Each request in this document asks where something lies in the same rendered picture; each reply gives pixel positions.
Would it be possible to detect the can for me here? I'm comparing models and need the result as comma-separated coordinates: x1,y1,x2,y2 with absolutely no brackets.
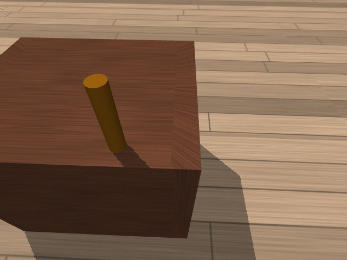
83,74,126,153

